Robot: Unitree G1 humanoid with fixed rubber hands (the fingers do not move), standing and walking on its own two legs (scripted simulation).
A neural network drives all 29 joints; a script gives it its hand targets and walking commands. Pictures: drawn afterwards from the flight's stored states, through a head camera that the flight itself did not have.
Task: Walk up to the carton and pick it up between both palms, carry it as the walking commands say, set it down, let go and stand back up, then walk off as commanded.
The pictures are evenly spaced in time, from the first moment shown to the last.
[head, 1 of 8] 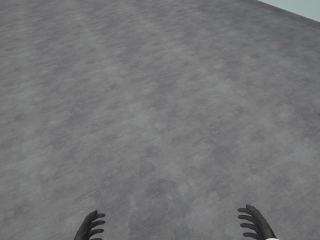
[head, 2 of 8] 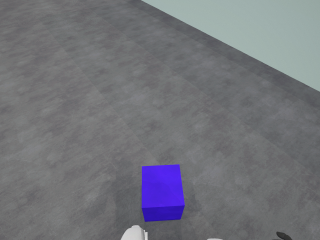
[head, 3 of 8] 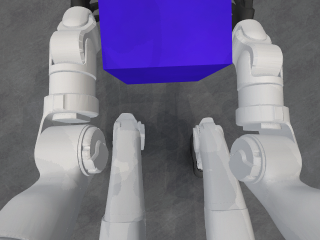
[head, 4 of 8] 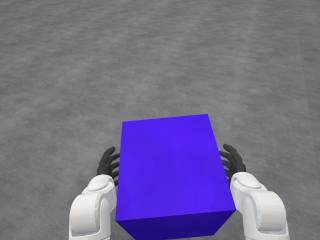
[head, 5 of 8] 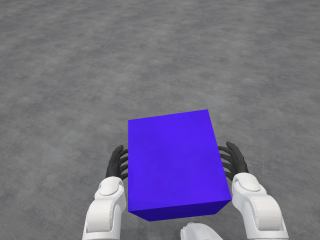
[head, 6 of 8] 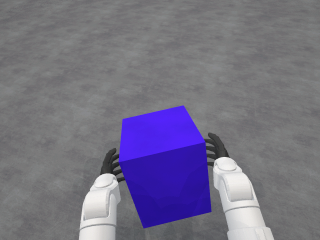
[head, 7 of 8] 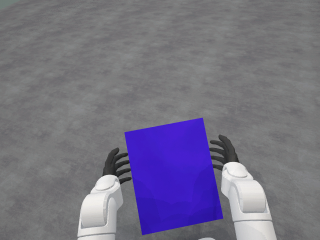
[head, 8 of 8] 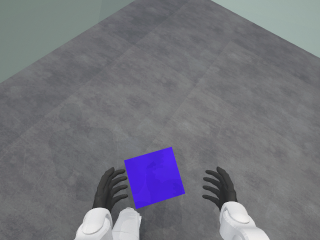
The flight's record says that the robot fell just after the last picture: no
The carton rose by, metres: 0.68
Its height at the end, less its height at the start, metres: +0.05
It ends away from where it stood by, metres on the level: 26.21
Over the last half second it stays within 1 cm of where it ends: no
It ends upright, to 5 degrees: no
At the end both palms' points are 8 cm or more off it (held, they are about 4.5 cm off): yes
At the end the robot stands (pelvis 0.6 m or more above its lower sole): yes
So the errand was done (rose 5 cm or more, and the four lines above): no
